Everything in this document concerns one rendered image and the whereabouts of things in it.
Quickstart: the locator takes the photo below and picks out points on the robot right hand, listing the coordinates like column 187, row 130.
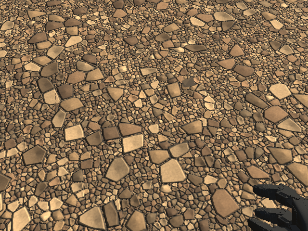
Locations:
column 297, row 220

